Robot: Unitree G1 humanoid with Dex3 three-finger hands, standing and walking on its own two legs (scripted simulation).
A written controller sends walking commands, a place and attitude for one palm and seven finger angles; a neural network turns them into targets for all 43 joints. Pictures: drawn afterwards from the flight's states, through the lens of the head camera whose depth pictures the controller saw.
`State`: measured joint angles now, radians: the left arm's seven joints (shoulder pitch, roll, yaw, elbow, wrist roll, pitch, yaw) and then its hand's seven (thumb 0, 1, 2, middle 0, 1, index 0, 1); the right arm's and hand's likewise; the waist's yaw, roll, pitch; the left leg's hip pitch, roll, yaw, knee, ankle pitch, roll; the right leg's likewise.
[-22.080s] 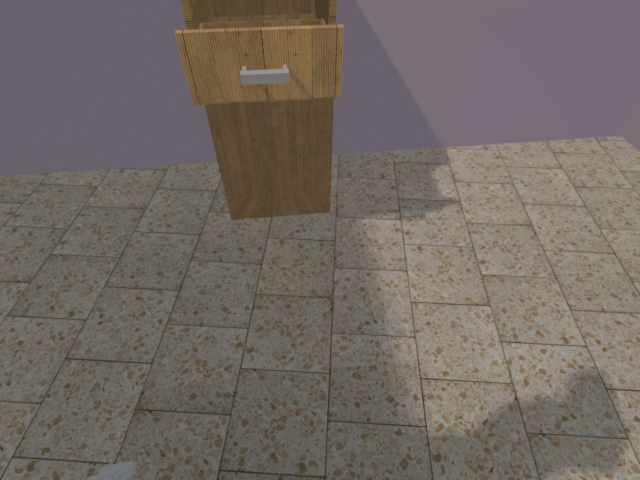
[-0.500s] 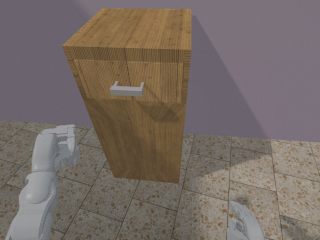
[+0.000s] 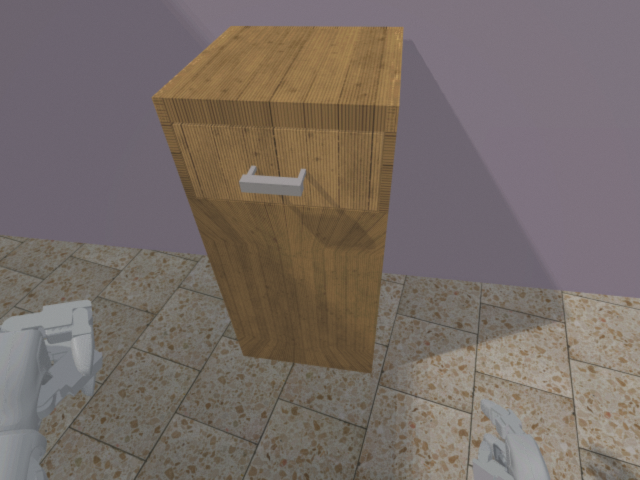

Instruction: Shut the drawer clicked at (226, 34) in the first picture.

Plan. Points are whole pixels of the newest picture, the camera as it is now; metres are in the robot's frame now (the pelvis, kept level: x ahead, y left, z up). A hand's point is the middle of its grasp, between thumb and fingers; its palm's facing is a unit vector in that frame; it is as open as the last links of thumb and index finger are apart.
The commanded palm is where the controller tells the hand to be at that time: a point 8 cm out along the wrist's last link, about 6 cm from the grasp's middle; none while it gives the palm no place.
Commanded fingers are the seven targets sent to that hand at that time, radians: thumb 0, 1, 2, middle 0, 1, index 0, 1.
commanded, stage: step back with the hand held close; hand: left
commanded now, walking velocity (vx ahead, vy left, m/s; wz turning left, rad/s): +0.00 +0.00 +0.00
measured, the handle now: (274, 178) +0.64 +0.18 +0.04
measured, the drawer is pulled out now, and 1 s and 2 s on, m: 0.00 0.00 0.00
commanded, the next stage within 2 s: stop stepping back and stand still in 1.60 s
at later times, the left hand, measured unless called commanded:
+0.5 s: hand (113, 345) +0.20 +0.24 +0.14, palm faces +0.24 -0.83 -0.50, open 3.2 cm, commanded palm +0.13 +0.28 +0.17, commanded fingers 0.00 0.90 0.90 -1.40 -1.60 -1.40 -1.60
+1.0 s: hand (38, 424) +0.11 +0.25 +0.15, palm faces +0.35 -0.80 -0.49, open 3.2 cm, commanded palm +0.05 +0.30 +0.17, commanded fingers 0.00 0.90 0.90 -1.40 -1.60 -1.40 -1.60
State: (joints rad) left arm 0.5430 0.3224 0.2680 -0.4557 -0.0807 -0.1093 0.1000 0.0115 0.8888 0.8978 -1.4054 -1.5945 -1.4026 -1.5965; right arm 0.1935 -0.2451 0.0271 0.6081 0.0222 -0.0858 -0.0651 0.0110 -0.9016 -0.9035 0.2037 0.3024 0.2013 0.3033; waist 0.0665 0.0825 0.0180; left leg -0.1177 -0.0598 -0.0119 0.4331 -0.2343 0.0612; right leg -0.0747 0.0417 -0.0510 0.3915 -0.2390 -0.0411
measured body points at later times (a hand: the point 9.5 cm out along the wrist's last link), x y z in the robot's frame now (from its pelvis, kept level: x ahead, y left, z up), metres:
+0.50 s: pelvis +0.00 +0.01 +0.00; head +0.03 +0.00 +0.45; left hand +0.18 +0.28 +0.17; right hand +0.17 -0.25 -0.09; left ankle +0.01 +0.08 -0.74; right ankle -0.01 -0.09 -0.74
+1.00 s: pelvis -0.07 +0.02 -0.02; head -0.06 +0.02 +0.43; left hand +0.09 +0.30 +0.18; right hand +0.10 -0.22 -0.09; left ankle +0.00 +0.08 -0.74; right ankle -0.01 -0.09 -0.74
